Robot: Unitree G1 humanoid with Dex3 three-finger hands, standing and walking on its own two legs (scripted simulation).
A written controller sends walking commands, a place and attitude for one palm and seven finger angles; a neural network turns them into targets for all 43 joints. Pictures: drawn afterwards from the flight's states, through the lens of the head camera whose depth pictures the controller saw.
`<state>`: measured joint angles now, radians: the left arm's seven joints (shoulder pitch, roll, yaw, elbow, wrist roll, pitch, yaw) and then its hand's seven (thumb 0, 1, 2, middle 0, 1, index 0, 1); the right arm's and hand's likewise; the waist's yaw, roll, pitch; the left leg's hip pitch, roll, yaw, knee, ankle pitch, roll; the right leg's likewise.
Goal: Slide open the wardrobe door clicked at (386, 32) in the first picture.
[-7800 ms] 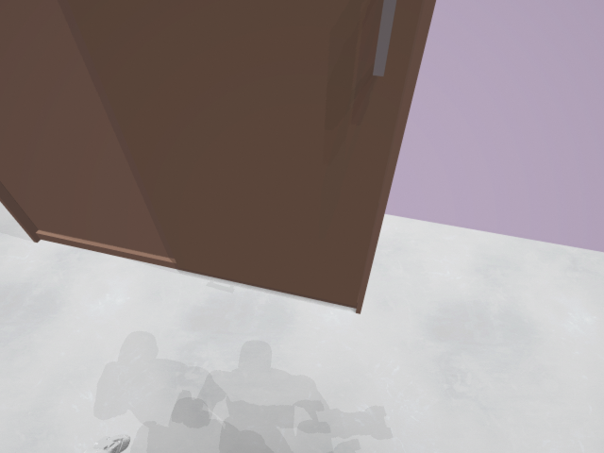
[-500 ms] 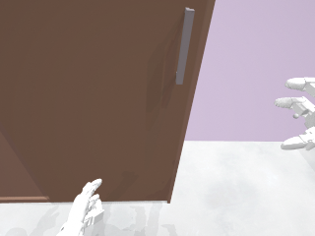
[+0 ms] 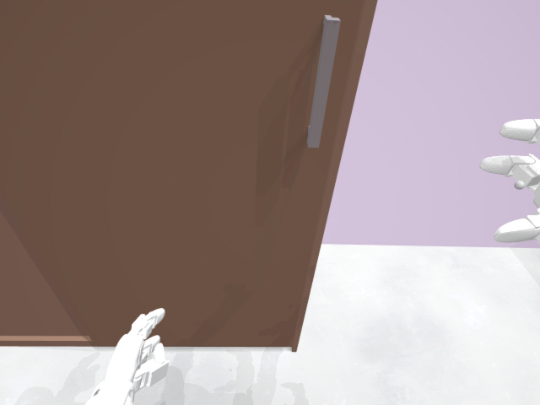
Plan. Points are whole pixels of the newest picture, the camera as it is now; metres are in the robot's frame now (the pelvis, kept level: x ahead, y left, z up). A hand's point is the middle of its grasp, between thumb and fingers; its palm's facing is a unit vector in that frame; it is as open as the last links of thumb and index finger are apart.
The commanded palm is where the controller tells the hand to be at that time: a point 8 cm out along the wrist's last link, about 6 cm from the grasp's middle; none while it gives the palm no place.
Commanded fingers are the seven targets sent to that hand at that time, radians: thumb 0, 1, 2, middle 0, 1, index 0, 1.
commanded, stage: raise the hand with hooked fingers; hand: right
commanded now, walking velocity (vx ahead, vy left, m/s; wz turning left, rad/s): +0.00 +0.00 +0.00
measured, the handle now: (320, 85) +0.54 -0.09 +0.27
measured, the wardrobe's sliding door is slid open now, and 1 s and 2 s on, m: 0.00 0.00 0.00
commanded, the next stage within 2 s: move the hooked fingers beside the handle in 0.08 s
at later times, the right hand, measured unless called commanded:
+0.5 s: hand (468, 159) +0.32 -0.24 +0.27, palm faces +0.04 +1.00 -0.07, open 14.0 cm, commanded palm +0.29 -0.29 +0.27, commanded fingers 0.00 0.50 -0.30 0.30 1.20 0.30 1.20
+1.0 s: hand (416, 136) +0.38 -0.20 +0.27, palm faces +0.04 +1.00 -0.04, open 14.0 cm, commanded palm +0.36 -0.25 +0.27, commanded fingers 0.00 0.50 -0.30 0.30 1.20 0.30 1.20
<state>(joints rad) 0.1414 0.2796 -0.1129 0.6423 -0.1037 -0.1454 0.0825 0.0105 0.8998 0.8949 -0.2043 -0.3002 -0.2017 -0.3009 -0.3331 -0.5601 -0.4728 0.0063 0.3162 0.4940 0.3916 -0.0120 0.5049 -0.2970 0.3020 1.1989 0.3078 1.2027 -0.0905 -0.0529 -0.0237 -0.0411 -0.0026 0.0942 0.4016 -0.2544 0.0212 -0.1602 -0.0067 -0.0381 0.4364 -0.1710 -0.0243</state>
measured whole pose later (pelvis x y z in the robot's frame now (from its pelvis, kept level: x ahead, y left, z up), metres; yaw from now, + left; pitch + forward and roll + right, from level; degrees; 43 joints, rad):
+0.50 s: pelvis +0.00 +0.00 +0.00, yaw +0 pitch -5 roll +0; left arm 0.12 0.26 -0.12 0.66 -0.10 -0.13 0.08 0.01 0.90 0.89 -0.21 -0.30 -0.20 -0.30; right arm -0.50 -0.50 -0.35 0.13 0.28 0.50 0.33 -0.01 0.51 -0.30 0.30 1.20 0.31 1.20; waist -0.08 -0.05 -0.03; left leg -0.06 0.00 0.10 0.40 -0.26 0.02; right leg -0.17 0.00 -0.03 0.42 -0.16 -0.02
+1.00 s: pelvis +0.02 +0.01 +0.00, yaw +1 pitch -3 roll +0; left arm 0.15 0.26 -0.09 0.68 -0.09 -0.09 0.09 0.01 0.90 0.89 -0.20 -0.30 -0.20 -0.30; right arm -0.61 -0.44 -0.30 0.25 0.24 0.50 0.22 -0.01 0.50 -0.30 0.30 1.20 0.31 1.20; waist -0.05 -0.04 -0.05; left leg -0.07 -0.01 0.08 0.39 -0.27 0.03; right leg -0.17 -0.01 -0.05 0.40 -0.18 -0.01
